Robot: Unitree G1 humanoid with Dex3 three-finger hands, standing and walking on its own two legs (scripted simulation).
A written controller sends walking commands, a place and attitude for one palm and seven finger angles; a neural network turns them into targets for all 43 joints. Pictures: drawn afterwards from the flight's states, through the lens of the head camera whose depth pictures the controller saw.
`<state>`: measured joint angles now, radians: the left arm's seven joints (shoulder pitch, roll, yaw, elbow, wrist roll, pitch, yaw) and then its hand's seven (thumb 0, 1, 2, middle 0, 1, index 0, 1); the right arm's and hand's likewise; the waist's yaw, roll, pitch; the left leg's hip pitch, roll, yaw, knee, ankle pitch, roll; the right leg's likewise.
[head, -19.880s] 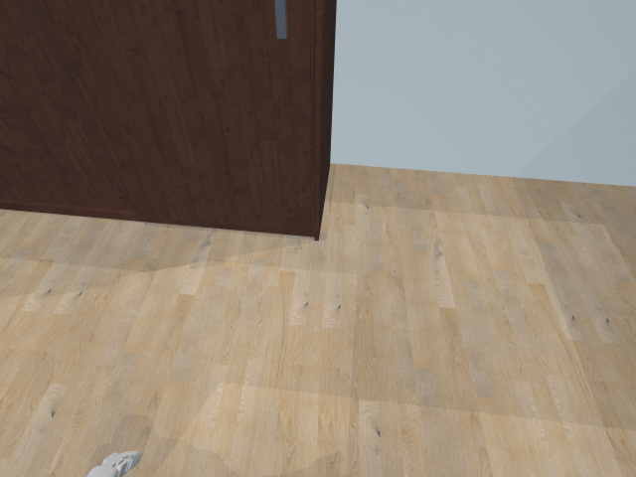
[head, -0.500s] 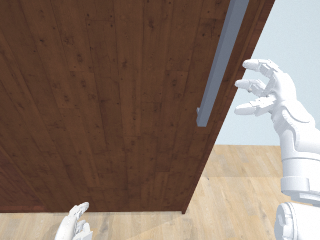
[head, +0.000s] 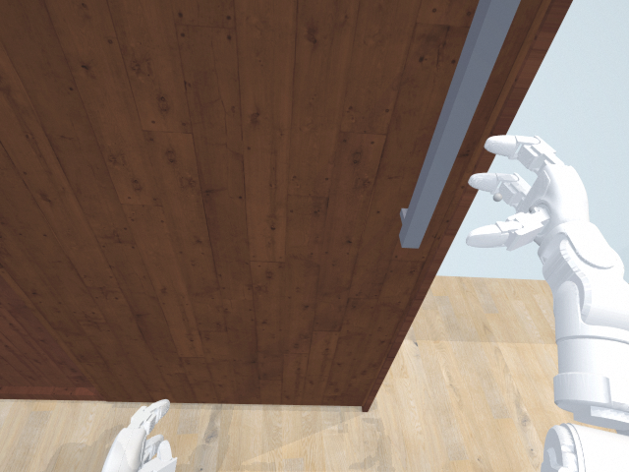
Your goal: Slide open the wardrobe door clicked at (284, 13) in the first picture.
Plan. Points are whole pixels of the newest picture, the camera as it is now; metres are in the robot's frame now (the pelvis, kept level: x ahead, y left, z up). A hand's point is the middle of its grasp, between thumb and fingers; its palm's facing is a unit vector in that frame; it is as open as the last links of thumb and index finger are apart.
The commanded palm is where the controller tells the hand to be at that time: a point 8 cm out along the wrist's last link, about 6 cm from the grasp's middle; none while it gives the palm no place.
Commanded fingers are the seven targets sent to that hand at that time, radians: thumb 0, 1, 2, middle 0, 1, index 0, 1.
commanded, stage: move the hooked fingers beside the handle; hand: right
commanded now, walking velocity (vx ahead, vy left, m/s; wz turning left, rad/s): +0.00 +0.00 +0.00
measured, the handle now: (441, 131) +0.45 -0.10 +0.25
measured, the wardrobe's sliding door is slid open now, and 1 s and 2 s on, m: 0.00 0.00 0.00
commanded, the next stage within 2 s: feel for the door with the fingertips in 1.10 s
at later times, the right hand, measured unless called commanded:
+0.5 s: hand (511, 171) +0.39 -0.17 +0.24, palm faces -0.02 +1.00 -0.01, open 14.0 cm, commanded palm +0.36 -0.22 +0.22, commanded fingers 0.00 0.50 -0.30 0.30 1.20 0.30 1.20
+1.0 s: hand (502, 203) +0.38 -0.18 +0.20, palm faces -0.01 +1.00 -0.02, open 14.0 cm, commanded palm +0.36 -0.22 +0.23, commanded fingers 0.00 0.50 -0.30 0.30 1.20 0.30 1.20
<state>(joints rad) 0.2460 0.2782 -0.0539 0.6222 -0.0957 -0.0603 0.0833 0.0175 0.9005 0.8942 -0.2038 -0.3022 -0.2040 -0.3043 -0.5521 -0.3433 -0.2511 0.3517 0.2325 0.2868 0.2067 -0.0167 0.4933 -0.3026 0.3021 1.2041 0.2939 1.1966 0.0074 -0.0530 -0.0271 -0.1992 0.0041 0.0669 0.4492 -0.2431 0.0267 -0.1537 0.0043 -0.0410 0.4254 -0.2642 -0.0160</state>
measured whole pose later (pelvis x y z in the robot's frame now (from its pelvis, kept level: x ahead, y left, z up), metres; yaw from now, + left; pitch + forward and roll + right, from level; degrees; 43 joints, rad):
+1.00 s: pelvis -0.01 +0.00 +0.00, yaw +0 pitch -1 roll +0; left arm 0.21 0.26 -0.07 0.61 -0.10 -0.04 0.08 0.02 0.90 0.89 -0.20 -0.30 -0.20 -0.30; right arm -0.55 -0.34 -0.23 0.33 0.23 0.35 0.18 -0.02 0.49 -0.30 0.30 1.20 0.30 1.20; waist 0.01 -0.05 -0.03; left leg -0.19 0.01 0.07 0.45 -0.23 0.02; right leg -0.15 0.01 -0.04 0.43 -0.26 -0.02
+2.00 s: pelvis +0.00 +0.00 +0.00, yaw +0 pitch -1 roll +0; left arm 0.19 0.25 -0.07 0.64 -0.09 -0.02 0.08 0.02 0.90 0.89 -0.20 -0.30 -0.20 -0.30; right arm -0.67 -0.26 -0.18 0.36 0.22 0.35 0.11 -0.02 0.50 -0.30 0.32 1.22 0.31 1.20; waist 0.00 -0.05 -0.04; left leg -0.18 0.01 0.07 0.44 -0.24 0.02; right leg -0.14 0.01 -0.03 0.42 -0.27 -0.02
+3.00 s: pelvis +0.00 +0.00 +0.00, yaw +0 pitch -1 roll +0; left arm 0.19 0.24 -0.07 0.64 -0.08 0.01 0.06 0.02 0.90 0.89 -0.20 -0.30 -0.20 -0.30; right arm -0.63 -0.19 -0.13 0.30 0.20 0.35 0.04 -0.02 0.50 -0.30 0.31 1.21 0.30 1.20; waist 0.00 -0.04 -0.04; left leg -0.17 0.00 0.06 0.42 -0.24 0.03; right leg -0.12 0.00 -0.04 0.41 -0.26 -0.01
